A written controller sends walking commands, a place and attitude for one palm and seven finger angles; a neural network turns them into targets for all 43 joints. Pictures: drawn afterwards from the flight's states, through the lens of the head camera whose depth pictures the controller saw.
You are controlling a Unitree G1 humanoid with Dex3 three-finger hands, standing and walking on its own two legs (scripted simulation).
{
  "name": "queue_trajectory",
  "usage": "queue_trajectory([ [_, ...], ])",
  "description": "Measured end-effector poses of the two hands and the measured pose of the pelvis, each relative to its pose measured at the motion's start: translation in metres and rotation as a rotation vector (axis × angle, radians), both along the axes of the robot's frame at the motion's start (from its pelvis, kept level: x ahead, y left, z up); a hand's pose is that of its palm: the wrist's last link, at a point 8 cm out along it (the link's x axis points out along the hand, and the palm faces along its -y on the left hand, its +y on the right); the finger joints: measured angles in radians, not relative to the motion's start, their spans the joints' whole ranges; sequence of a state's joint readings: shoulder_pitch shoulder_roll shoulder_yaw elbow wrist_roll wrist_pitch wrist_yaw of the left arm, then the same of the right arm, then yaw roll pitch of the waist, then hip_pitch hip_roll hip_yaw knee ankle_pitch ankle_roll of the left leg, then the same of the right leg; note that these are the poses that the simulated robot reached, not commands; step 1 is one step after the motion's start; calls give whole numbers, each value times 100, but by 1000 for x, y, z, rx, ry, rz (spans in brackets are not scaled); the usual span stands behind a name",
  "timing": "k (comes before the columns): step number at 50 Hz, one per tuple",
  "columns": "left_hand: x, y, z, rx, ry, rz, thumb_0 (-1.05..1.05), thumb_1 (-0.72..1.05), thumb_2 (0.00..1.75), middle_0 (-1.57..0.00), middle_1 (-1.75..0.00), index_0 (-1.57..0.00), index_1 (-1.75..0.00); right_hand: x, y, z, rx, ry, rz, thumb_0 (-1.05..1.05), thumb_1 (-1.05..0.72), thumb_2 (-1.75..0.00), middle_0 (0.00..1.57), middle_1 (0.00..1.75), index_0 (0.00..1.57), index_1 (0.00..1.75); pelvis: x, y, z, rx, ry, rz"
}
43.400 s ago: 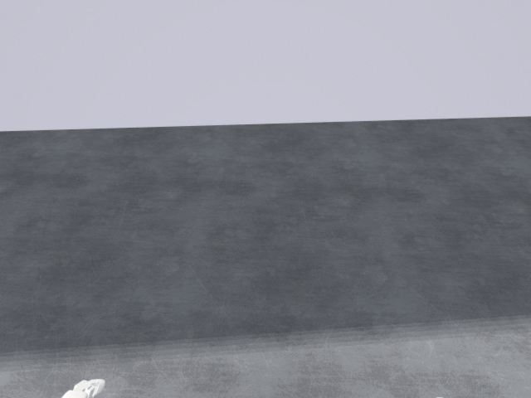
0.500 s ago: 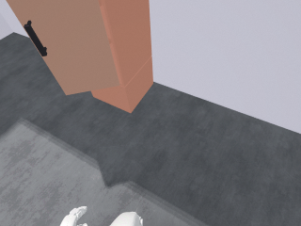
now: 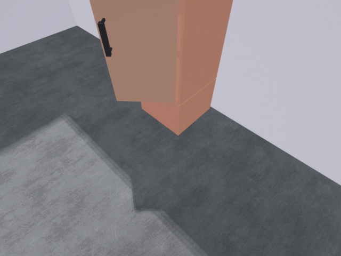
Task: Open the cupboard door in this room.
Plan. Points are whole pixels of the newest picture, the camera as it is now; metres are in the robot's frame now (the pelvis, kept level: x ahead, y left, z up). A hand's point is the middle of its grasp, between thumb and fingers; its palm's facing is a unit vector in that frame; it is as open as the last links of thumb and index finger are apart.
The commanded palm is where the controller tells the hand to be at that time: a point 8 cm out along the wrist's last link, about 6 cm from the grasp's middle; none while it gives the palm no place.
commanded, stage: take the last steps up to it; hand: left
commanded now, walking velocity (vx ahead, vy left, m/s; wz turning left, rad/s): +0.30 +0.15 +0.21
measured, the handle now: (106, 37) +0.96 +0.39 +0.00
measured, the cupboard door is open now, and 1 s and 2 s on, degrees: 41 41 41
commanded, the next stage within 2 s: come to a stop and stand still in 1.12 s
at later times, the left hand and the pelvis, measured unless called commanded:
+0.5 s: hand out of the picture +0.06 +0.26 -0.19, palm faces +0.18 -0.97 -0.18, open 7.4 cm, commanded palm none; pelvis +0.12 +0.09 -0.01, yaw +6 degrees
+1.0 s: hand (98, 176) +0.36 +0.28 -0.15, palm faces +0.14 -0.97 -0.21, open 7.2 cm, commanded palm none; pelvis +0.28 +0.09 +0.00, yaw +4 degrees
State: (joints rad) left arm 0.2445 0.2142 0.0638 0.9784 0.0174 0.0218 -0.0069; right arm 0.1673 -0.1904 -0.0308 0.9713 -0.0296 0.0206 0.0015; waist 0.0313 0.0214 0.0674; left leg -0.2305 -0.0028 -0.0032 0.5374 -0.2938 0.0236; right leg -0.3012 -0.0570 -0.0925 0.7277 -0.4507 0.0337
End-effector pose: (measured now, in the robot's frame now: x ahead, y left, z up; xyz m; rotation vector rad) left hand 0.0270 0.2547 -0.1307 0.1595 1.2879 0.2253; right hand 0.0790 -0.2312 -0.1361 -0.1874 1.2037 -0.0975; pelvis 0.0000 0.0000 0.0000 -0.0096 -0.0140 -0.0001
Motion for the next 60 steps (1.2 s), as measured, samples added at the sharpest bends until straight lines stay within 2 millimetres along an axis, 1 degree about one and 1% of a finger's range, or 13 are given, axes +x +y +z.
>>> queue_trajectory([
  [4, 0, -8, -3, 16, -60, 33, 0, 91, 89, -20, -30, -20, -30, -3, -6, -18, 21, 59, 17, 0, -90, -90, 21, 30, 21, 30, 9, -5, -10, 14, -12, 41],
  [11, -28, -20, 3, -47, 71, 98, 0, 90, 89, -20, -30, -20, -30, 29, 1, 3, 14, 82, 25, 1, -91, -90, 20, 30, 20, 30, 40, 11, 7, 27, 8, 77],
  [16, -36, -10, -5, -99, 153, 160, 0, 90, 89, -20, -30, -20, -30, 73, 29, 9, -6, 78, 88, 1, -91, -90, 20, 30, 20, 30, 68, 36, 6, 29, 22, 112],
  [21, -29, 25, -30, -128, 239, 198, 0, 90, 89, -20, -30, -20, -30, 121, 70, -3, -39, 6, 129, 0, -91, -90, 20, 30, 20, 30, 98, 74, -15, 10, 17, 126],
  [23, -9, 42, -32, -113, 242, 178, 0, 90, 89, -20, -30, -20, -30, 126, 84, -2, -39, -3, 113, 0, -91, -90, 20, 30, 20, 30, 108, 82, -14, 16, 12, 111],
  [25, 22, 58, -28, -95, 204, 153, 0, 90, 89, -20, -30, -20, -30, 124, 96, 0, -29, 8, 89, 0, -91, -90, 20, 30, 20, 30, 117, 88, -9, 21, 11, 100],
  [32, 159, 91, -1, -38, -38, 55, 0, 91, 89, -20, -30, -20, -30, 101, 110, 2, -4, 123, 1, 0, -93, -90, 21, 30, 20, 30, 157, 103, 6, 35, 9, 76],
  [38, 264, 87, 16, -17, -178, -35, 0, 91, 90, -19, -30, -20, -30, 83, 119, -8, 51, 256, -63, 0, -92, -90, 20, 30, 20, 30, 198, 103, 5, 51, 4, 66],
  [43, 327, 71, 12, -6, -246, -84, 0, 91, 90, -20, -30, -20, -30, 91, 116, -24, 88, 341, -103, 0, -91, -90, 21, 30, 20, 30, 239, 92, -8, 47, -4, 59],
  [45, 332, 66, 10, -15, -247, -70, 0, 91, 89, -20, -30, -20, -30, 107, 113, -24, 86, 353, -100, 0, -91, -90, 21, 30, 20, 30, 251, 90, -8, 32, -13, 67],
  [48, 321, 60, 7, -35, -184, -29, 0, 91, 89, -20, -30, -20, -30, 148, 106, -16, 64, 313, -89, 1, -91, -90, 20, 30, 20, 30, 270, 91, 0, 20, -12, 71],
  [54, 295, 84, 4, -22, -49, 66, -3, 95, 89, -20, -30, -20, -30, 252, 107, 1, 25, 155, -26, 0, -91, -90, 20, 30, 20, 30, 308, 99, 9, 8, 10, 88],
  [60, 271, 102, -17, -77, 115, 131, -1, 93, 89, -20, -30, -20, -30, 349, 126, 6, -30, 18, 54, 0, -92, -90, 20, 30, 20, 30, 352, 129, -1, -11, 0, 85],
])
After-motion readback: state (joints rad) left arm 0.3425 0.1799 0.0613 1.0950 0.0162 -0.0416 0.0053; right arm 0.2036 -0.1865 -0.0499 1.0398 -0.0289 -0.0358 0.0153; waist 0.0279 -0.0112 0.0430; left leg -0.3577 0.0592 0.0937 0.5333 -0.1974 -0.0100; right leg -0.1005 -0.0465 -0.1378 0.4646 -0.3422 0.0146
